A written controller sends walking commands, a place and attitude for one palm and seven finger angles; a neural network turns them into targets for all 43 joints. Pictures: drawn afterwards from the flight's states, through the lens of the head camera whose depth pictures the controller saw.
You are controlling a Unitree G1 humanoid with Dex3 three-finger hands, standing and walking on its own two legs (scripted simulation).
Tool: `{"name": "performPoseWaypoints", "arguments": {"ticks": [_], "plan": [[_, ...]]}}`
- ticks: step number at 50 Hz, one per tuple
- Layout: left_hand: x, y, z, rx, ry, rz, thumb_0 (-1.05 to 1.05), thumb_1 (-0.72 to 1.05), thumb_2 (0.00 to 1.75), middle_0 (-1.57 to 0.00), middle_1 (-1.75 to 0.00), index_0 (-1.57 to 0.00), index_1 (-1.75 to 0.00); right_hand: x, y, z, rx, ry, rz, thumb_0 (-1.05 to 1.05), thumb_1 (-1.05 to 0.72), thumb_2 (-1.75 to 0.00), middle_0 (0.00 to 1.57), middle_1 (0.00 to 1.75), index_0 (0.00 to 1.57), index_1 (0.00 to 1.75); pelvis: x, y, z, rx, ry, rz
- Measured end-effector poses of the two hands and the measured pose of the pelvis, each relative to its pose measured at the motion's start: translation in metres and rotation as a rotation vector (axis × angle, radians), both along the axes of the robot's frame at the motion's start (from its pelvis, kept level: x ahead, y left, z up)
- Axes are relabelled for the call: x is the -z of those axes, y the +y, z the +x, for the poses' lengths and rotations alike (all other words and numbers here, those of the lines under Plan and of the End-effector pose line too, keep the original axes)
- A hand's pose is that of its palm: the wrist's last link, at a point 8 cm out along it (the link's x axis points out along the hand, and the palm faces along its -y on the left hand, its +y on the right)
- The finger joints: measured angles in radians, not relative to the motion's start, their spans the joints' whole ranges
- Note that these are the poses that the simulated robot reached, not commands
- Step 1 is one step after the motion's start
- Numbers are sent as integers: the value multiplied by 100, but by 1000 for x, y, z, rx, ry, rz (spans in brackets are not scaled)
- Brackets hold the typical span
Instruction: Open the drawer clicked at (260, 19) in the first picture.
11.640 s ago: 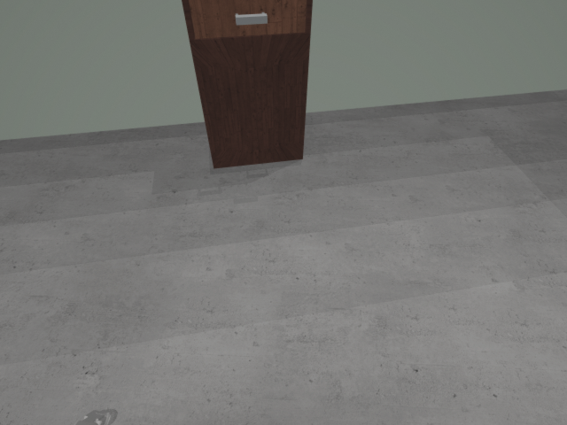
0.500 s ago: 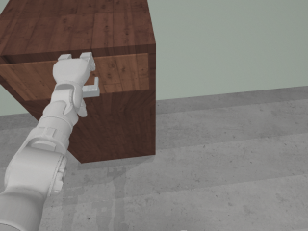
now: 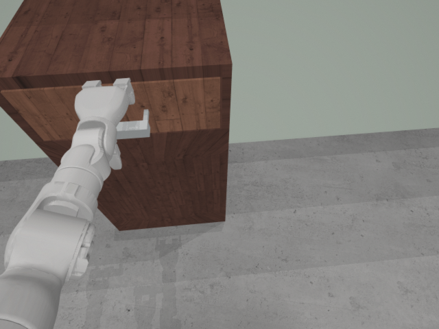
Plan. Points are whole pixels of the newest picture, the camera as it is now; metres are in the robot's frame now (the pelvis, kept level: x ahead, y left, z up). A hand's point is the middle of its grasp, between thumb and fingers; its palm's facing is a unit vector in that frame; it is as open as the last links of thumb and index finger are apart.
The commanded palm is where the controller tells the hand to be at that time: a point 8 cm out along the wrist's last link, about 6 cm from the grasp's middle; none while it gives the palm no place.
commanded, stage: move the hooked fingers above the handle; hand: left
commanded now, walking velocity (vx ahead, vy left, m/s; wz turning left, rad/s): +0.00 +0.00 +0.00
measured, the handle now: (122, 122) +0.55 +0.19 +0.01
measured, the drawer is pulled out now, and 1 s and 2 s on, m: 0.00 0.00 0.00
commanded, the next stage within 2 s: lower the fingers behind the handle in 0.40 s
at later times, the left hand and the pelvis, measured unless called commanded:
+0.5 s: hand (116, 124) +0.50 +0.18 +0.06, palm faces -0.05 -0.03 -1.00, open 13.8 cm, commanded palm +0.48 +0.19 +0.13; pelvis +0.01 +0.00 +0.00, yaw +0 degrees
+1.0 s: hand (121, 136) +0.49 +0.18 +0.03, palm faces -0.06 -0.02 -1.00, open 13.8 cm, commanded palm +0.48 +0.19 +0.09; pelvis +0.00 +0.00 -0.01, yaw +0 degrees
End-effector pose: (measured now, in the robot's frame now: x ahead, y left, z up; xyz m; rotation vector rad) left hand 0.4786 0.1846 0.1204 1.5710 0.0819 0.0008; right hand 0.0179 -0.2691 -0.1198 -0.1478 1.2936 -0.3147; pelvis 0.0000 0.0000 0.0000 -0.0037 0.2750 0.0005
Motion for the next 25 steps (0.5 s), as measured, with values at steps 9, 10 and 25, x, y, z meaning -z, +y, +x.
{"name": "performPoseWaypoints", "arguments": {"ticks": [9, 10, 25], "plan": [[0, -10, 8, 53, -9, -30, 0, -49, 30, -32, -120, -32, -120, 0, 0, 6, -10, -1, -13, 0, -90, -90, 21, 30, 21, 30, 2, 1, 3, 0, 13, -1], [1, -10, 9, 50, -13, -32, 0, -49, 30, -32, -120, -32, -120, 0, 0, 4, -8, 3, -12, 0, -90, -90, 21, 30, 21, 30, 2, 1, 3, 2, 15, -1], [1, -3, 0, 35, -5, -27, 0, -49, 30, -32, -120, -32, -120, 4, 4, -13, 16, 69, 24, 1, -90, -90, 21, 30, 21, 30, 0, -1, 8, 3, 0, -1]]}}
